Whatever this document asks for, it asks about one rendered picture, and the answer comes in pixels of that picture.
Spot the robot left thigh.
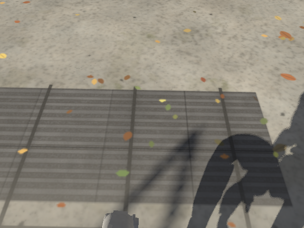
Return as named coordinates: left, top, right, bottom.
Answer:
left=103, top=210, right=139, bottom=228

